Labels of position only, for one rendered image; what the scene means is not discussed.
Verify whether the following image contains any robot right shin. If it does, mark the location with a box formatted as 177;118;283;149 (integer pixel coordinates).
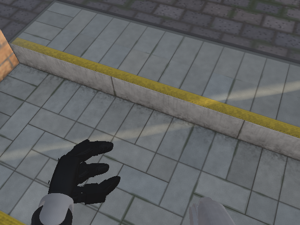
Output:
198;197;225;208

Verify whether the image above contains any left robot forearm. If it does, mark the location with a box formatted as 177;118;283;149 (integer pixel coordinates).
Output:
31;193;74;225

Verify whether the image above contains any left robot hand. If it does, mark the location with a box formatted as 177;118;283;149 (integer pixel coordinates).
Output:
48;139;121;205

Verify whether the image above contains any right robot thigh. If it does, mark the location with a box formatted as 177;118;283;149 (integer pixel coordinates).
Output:
188;201;235;225

